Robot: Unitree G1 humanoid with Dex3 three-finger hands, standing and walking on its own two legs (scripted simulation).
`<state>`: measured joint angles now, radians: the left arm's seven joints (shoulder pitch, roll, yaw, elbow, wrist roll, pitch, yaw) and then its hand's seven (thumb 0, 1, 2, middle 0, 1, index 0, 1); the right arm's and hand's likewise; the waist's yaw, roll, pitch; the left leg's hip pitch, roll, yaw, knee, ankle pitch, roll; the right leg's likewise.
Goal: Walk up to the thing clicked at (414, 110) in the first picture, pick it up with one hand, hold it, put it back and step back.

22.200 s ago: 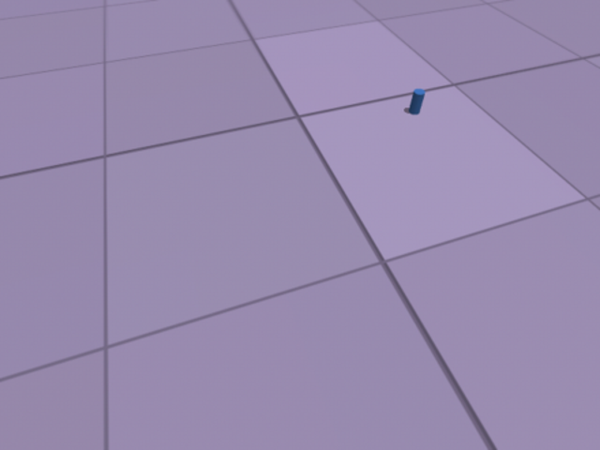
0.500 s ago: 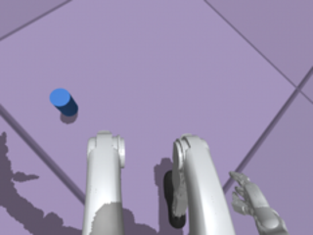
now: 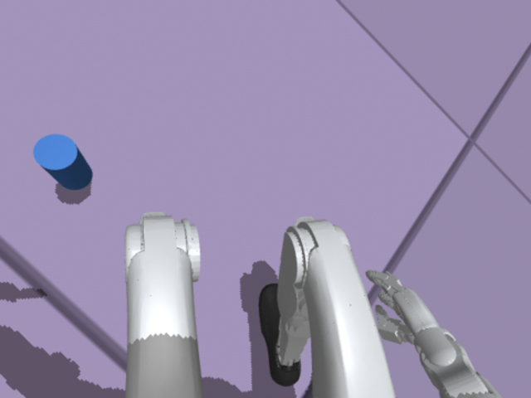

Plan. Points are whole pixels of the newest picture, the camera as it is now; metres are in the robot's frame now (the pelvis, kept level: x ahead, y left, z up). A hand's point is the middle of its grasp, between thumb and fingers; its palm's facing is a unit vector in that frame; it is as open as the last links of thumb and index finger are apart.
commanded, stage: approach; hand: left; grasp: from above
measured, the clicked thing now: (66, 164) +0.44 +0.34 -0.27
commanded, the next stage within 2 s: close in in 0.20 s
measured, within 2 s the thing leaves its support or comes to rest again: neither
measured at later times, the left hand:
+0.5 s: hand (46, 188) +0.38 +0.35 -0.23, palm faces +0.27 -0.96 +0.06, open 17.5 cm
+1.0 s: hand (71, 187) +0.39 +0.32 -0.25, palm faces +0.34 -0.94 +0.04, open 17.1 cm
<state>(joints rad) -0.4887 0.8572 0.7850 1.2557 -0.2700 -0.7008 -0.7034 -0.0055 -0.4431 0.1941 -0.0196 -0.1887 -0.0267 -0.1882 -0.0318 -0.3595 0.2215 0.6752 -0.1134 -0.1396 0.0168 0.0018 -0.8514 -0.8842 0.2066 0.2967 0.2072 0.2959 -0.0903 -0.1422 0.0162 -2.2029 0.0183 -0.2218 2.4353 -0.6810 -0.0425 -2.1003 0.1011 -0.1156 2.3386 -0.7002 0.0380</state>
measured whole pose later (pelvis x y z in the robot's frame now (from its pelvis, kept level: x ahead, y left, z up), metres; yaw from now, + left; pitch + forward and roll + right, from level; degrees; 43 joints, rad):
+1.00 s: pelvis -0.02 +0.03 -0.06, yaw -9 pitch +6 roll -19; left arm -0.51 0.88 0.63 1.50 -0.17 -1.13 -0.14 -0.01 -0.50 0.14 -0.04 -0.14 -0.06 -0.13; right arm -0.16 -0.39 0.55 0.52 -0.36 -0.03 0.12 0.00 -0.88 -0.89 0.21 0.30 0.21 0.30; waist -0.19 -0.32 0.30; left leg -2.18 0.04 -0.42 2.72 -0.71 0.01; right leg -2.00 0.16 -0.27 2.44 -0.64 0.05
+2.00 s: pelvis -0.01 +0.04 -0.06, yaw -10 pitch +8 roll -20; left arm -0.57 0.94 0.62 1.44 -0.13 -1.07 -0.04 0.00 -0.09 0.87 -0.62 -0.90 -0.69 -0.94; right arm -0.18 -0.37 0.55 0.52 -0.36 0.03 0.12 -0.01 -0.87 -0.89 0.21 0.30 0.21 0.30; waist -0.18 -0.33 0.33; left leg -2.20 0.05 -0.42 2.71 -0.73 0.02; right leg -2.02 0.14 -0.28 2.43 -0.64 0.06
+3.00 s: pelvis +0.00 +0.00 +0.00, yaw -1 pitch +26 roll -10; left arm -0.41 0.54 0.56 0.82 -0.20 -0.65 -0.19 -0.05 -0.37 1.03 -0.74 -1.13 -0.80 -1.19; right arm -0.01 -0.30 0.17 0.62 -0.13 0.04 0.06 0.00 -0.87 -0.89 0.21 0.30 0.21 0.30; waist -0.09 -0.09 -0.01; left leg -2.21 0.04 -0.21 2.43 -0.70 -0.03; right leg -2.10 0.04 -0.14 2.33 -0.70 0.02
